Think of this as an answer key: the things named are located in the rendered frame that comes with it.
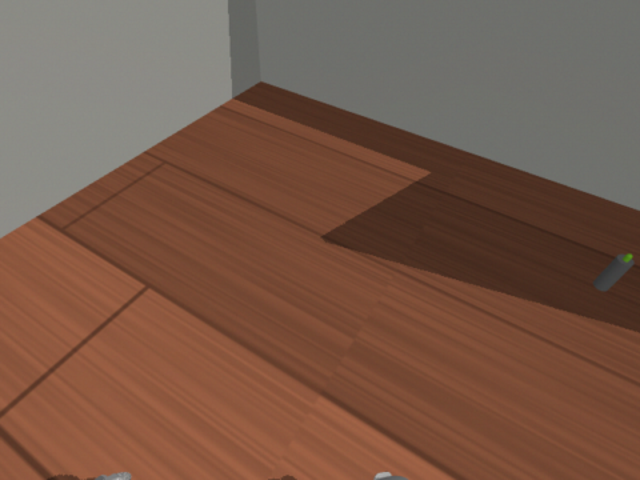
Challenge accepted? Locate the bottle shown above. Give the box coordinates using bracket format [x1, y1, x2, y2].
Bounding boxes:
[593, 254, 634, 291]

